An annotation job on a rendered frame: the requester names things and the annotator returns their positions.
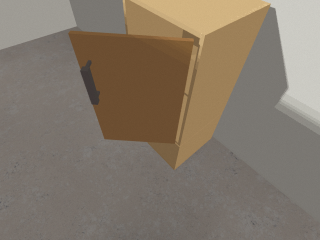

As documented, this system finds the handle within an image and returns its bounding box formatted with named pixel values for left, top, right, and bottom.
left=80, top=60, right=100, bottom=105

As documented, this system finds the cupboard door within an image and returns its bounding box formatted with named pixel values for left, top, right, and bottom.
left=68, top=30, right=194, bottom=144

